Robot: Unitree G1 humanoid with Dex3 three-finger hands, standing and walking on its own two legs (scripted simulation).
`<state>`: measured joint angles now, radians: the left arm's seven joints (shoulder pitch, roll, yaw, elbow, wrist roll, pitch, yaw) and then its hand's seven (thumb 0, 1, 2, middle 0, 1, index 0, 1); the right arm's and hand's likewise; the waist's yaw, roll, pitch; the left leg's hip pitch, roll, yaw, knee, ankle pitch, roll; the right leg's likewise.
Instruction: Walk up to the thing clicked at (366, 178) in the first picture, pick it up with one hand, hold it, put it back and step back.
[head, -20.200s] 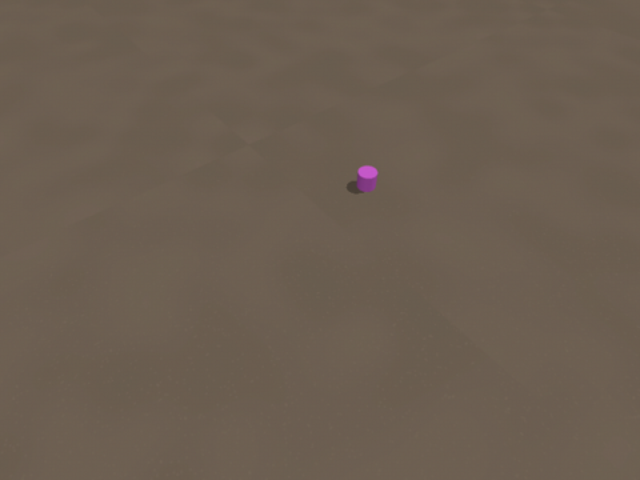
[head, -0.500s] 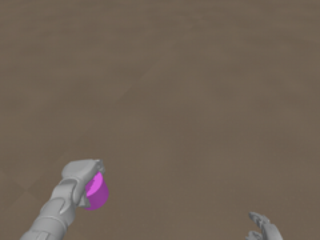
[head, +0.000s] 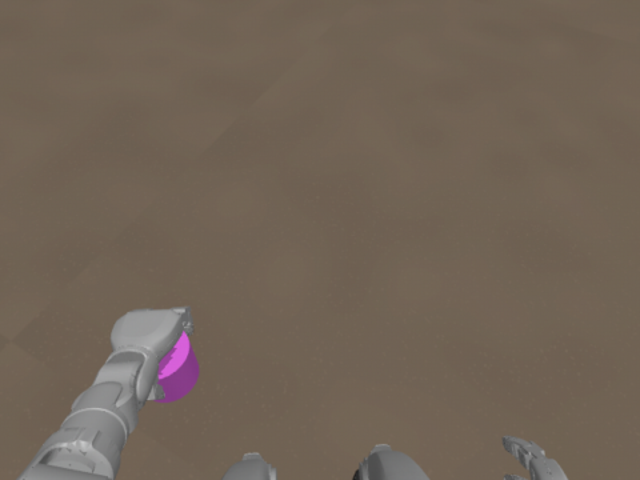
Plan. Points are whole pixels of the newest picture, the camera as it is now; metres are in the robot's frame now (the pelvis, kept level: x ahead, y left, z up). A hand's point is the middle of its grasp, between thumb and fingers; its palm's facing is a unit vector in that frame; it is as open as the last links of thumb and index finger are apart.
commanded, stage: crouch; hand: left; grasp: from above
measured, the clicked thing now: (164, 363) +0.31 +0.23 -0.16
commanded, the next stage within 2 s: lower in 1.62 s
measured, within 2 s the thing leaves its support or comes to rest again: neither
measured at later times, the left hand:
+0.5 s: hand (194, 353) +0.39 +0.24 -0.36, palm faces -0.49 +0.00 -0.87, open 11.0 cm
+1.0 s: hand (208, 359) +0.42 +0.24 -0.50, palm faces -0.47 -0.03 -0.88, open 11.0 cm
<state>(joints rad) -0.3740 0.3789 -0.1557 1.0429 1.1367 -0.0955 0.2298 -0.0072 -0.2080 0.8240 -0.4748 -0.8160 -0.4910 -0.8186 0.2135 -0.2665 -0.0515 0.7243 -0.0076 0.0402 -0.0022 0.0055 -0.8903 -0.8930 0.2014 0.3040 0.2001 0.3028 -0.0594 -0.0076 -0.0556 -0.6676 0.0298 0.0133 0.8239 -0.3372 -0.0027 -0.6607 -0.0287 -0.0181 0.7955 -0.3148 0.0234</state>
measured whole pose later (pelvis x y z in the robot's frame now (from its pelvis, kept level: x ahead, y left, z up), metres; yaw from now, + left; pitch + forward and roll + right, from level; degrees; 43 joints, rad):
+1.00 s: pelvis -0.04 +0.00 -0.31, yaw -3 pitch +39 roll -6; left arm -0.87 0.62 0.11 1.34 1.25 -0.13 0.40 -0.02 -0.21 0.69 -0.59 -0.73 -0.62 -0.72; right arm 0.17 -0.27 -0.01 0.71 -0.13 -0.10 0.09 0.00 -0.91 -0.90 0.20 0.30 0.20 0.30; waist -0.23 0.01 -0.12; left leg -2.11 0.02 -0.08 2.12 -0.70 0.00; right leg -2.06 -0.03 -0.05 2.05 -0.67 0.02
